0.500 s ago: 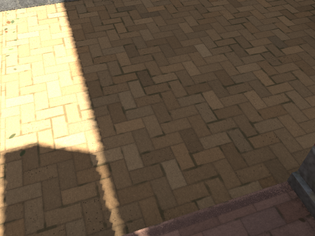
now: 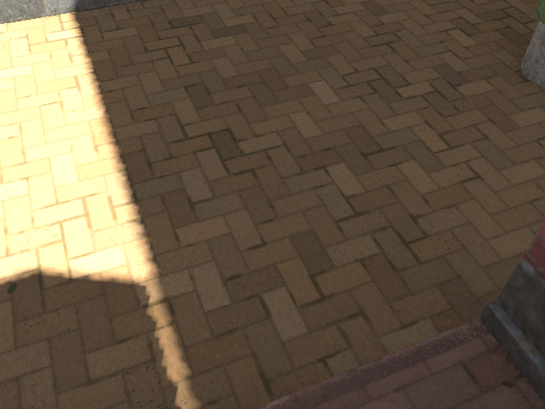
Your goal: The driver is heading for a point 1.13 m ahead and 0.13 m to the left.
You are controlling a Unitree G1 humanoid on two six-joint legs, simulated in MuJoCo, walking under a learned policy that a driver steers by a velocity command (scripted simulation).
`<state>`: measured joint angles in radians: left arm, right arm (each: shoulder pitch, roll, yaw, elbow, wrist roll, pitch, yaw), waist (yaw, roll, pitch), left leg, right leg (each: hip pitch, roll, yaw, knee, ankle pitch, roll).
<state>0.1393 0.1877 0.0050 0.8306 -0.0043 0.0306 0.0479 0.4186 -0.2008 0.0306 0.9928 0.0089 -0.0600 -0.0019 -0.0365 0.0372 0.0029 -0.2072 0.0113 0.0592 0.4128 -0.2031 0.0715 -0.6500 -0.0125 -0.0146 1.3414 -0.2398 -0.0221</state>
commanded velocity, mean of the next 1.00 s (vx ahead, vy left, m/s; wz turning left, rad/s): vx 0.41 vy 0.00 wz -0.01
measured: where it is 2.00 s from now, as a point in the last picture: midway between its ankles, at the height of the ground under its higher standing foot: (291, 364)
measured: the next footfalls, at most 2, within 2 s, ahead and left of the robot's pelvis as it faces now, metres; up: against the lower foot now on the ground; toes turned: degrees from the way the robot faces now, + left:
right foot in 0.52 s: +0.16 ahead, -0.13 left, +0.00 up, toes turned -4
left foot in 1.08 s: +0.49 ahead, +0.05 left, -0.15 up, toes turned +2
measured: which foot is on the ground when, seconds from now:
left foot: down 0.00-0.50, up 0.52-1.00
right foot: down 0.00-0.28, up 0.30-0.50, down 0.52-1.00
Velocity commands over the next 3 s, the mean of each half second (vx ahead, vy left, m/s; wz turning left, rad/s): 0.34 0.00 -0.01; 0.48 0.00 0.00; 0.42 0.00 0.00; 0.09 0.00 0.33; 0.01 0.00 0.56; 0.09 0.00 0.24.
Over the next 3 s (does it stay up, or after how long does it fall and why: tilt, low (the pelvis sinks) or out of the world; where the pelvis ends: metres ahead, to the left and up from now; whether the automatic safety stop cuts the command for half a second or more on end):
stays up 0.86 0.01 -0.32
